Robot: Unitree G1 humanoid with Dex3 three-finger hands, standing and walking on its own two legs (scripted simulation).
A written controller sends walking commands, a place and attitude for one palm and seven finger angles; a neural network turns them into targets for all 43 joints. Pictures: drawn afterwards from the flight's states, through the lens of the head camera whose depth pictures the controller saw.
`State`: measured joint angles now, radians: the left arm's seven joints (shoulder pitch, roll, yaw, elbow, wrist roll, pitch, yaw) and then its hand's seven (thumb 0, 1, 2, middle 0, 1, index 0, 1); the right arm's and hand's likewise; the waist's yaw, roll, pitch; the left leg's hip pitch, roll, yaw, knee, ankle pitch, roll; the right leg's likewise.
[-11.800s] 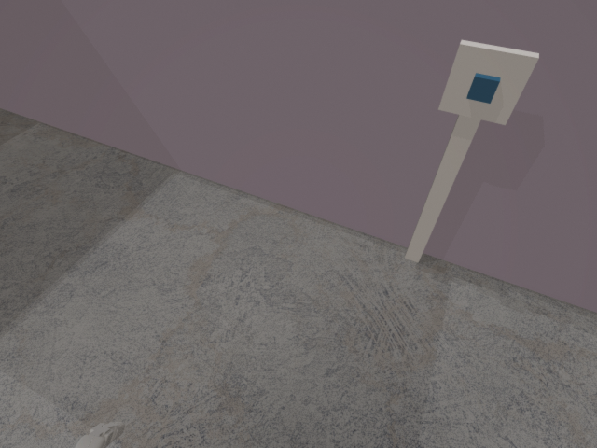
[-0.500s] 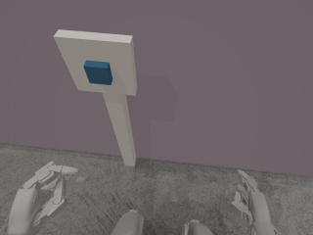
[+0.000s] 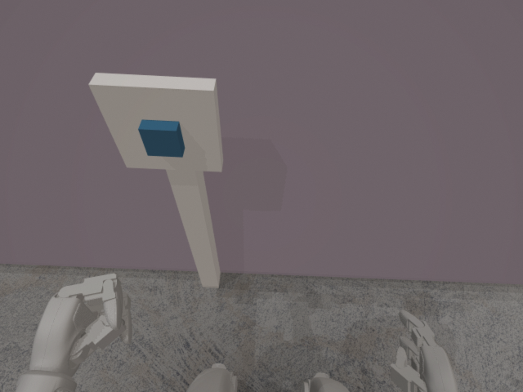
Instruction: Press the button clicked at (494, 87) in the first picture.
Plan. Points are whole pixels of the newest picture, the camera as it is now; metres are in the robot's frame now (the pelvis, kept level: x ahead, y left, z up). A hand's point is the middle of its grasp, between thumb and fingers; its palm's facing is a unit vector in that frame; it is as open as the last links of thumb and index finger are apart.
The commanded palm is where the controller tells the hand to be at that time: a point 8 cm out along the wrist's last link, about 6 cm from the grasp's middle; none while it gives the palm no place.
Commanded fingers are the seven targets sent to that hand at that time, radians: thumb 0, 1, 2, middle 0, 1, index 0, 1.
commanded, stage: raise the hand and make a fist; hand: left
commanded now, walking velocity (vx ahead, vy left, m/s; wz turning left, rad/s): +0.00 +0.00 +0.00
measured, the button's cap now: (163, 137) +0.48 +0.20 +0.10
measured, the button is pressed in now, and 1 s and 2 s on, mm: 0 0 0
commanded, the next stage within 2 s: aim a knuckle at the button in 0.94 s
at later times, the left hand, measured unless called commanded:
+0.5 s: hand (111, 278) +0.24 +0.21 +0.09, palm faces +0.05 -1.00 -0.06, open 3.1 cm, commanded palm +0.22 +0.26 +0.10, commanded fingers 0.00 0.90 0.90 -1.30 -1.50 -1.30 -1.50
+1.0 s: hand (127, 271) +0.25 +0.19 +0.09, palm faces +0.03 -1.00 -0.05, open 3.1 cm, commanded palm +0.23 +0.25 +0.10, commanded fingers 0.00 0.90 0.90 -1.30 -1.50 -1.30 -1.50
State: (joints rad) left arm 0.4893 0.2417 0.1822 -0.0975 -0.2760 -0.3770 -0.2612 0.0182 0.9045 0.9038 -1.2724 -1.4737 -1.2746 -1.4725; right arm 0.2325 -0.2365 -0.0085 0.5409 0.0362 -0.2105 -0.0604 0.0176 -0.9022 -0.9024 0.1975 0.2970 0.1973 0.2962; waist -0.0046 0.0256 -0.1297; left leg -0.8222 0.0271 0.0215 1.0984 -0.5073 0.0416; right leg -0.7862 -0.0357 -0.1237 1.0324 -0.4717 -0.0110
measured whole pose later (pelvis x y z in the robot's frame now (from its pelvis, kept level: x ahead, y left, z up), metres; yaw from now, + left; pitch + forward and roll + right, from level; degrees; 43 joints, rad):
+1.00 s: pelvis +0.03 -0.01 +0.03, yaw +0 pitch +10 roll -2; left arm 0.35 0.25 0.21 -0.01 -0.29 -0.29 -0.26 0.02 0.90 0.90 -1.30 -1.50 -1.30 -1.50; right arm 0.25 -0.25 0.02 0.54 0.04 -0.18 -0.06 0.02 -0.90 -0.90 0.20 0.30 0.20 0.30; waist 0.00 0.04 -0.11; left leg -0.64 0.02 0.02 0.93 -0.47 0.03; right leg -0.61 -0.03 -0.12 0.88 -0.45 -0.02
